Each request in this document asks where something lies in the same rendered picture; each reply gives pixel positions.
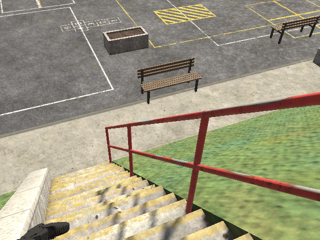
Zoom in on stairs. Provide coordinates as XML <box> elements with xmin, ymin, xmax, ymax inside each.
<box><xmin>43</xmin><ymin>161</ymin><xmax>254</xmax><ymax>240</ymax></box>

